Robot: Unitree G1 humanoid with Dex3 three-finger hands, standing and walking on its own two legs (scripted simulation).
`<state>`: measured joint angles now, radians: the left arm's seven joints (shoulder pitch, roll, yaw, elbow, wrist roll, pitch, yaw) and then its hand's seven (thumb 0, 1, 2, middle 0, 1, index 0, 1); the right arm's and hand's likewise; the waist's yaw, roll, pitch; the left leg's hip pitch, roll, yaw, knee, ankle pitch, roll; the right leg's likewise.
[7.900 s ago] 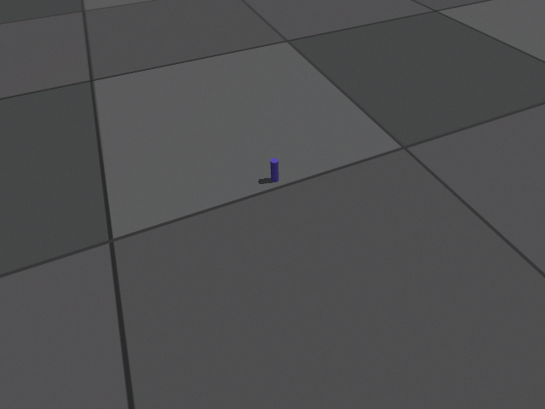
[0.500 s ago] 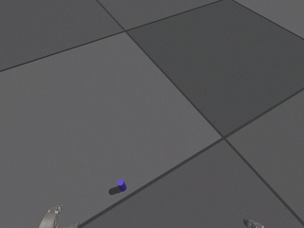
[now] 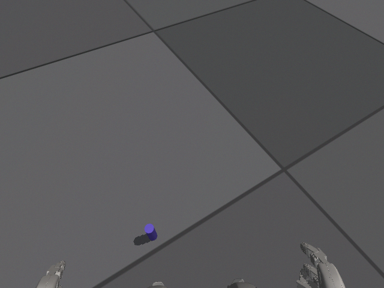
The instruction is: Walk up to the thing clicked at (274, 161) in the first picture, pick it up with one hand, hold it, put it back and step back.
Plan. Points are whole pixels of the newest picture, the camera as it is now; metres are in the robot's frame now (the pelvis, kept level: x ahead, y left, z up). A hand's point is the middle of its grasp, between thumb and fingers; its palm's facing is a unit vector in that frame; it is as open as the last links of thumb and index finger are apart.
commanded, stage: go down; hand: left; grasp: from the side
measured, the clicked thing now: (151, 232) +0.41 +0.19 -0.65
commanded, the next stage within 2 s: none
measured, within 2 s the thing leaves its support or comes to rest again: neither
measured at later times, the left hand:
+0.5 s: hand out of the picture +0.15 +0.28 -0.17, palm faces +0.10 -0.95 -0.29, open 17.2 cm
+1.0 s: hand (79, 251) +0.27 +0.33 -0.27, palm faces +0.08 -0.98 -0.19, open 17.1 cm
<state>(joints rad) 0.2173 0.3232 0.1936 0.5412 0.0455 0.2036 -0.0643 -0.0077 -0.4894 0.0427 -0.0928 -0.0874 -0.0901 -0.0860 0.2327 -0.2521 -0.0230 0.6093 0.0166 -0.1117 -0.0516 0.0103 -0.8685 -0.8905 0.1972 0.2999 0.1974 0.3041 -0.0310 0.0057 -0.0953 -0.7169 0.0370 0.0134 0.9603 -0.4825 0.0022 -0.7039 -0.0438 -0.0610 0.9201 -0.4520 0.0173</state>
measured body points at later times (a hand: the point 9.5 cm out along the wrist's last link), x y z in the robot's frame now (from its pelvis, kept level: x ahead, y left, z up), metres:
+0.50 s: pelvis -0.02 -0.01 -0.06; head +0.09 +0.01 +0.38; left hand +0.14 +0.33 -0.15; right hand +0.15 -0.26 -0.14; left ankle -0.01 +0.11 -0.68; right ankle +0.00 -0.13 -0.68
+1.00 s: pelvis -0.07 +0.00 -0.21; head +0.12 +0.02 +0.19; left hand +0.26 +0.38 -0.26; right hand +0.07 -0.27 -0.33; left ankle -0.01 +0.11 -0.68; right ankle -0.01 -0.13 -0.68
